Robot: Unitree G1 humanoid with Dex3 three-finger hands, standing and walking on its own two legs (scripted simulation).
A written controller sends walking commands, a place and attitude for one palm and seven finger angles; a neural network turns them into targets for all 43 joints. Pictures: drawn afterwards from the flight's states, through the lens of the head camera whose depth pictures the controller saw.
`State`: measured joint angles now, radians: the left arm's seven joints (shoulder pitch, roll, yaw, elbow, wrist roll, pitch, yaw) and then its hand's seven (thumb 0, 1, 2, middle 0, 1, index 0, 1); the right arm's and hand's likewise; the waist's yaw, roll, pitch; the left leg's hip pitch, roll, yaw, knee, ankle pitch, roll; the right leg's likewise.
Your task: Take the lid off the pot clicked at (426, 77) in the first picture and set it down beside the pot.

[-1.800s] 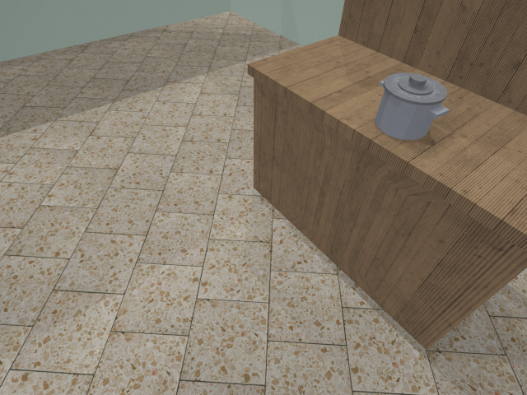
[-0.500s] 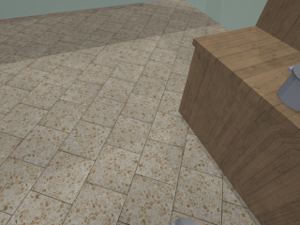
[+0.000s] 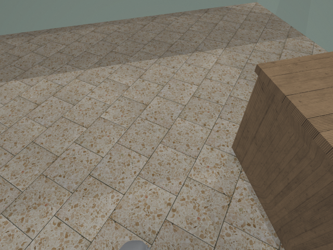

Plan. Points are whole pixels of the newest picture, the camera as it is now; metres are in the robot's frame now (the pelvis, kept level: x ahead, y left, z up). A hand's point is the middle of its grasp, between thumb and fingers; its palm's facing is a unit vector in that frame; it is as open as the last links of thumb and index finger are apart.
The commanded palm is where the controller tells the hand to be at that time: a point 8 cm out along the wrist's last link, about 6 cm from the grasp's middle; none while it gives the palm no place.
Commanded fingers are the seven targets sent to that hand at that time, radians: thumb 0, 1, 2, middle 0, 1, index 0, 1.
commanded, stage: turn to face it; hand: left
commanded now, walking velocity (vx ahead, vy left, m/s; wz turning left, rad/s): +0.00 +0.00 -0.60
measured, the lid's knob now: out of the picture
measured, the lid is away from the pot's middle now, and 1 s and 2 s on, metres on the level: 0.00 0.00 0.00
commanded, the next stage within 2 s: none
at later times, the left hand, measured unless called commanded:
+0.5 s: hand out of the picture +0.12 +0.24 -0.18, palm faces -0.19 -0.96 -0.22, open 7.3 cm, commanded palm none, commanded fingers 0.00 0.90 0.90 -0.20 -0.30 -0.20 -0.30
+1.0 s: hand (149, 225) +0.21 +0.08 -0.14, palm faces -0.56 -0.79 -0.26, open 7.3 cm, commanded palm none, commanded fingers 0.00 0.90 0.90 -0.20 -0.30 -0.20 -0.30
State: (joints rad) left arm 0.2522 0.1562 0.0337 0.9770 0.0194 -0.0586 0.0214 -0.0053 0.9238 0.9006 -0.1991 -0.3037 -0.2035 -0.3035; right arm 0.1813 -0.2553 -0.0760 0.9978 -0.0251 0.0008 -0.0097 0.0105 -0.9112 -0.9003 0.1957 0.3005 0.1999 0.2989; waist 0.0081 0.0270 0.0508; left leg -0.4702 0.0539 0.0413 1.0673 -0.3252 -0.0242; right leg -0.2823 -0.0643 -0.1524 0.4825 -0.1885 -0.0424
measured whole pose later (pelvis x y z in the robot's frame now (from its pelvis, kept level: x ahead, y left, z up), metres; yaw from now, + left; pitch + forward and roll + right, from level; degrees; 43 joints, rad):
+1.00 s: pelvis +0.01 -0.03 +0.00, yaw -36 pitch +1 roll +2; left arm 0.16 0.19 0.04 0.89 0.01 0.02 -0.01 0.00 0.91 0.90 -0.20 -0.30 -0.20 -0.30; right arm 0.16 -0.24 -0.07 0.93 -0.02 0.05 -0.02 0.01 -0.91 -0.90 0.20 0.30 0.20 0.30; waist -0.02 0.02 0.08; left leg -0.52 0.11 0.01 1.09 -0.35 -0.11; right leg -0.26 0.05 0.03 0.49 -0.24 -0.08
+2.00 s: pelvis +0.01 -0.02 +0.00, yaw -69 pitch +1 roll +1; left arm 0.16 0.19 0.04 0.91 0.02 0.03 -0.01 0.00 0.90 0.90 -0.20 -0.30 -0.20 -0.30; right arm 0.21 -0.24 -0.06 0.94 -0.01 0.05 -0.02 0.01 -0.91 -0.90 0.20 0.30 0.20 0.30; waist -0.02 0.02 0.05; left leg -0.43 0.08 0.04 0.91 -0.40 -0.08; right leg -0.26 0.03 0.03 0.48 -0.25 -0.04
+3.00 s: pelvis +0.09 -0.19 -0.02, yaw -76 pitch -1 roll -1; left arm 0.36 0.15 0.03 1.13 0.00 -0.02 0.02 0.00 0.91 0.90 -0.20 -0.30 -0.20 -0.30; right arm 0.17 -0.14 -0.02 1.01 -0.03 -0.05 -0.01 0.01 -0.91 -0.90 0.20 0.30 0.20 0.30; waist 0.02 -0.04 0.06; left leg -0.37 0.03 0.14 0.64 -0.25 0.06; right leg -0.15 -0.06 -0.04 0.80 -0.53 0.01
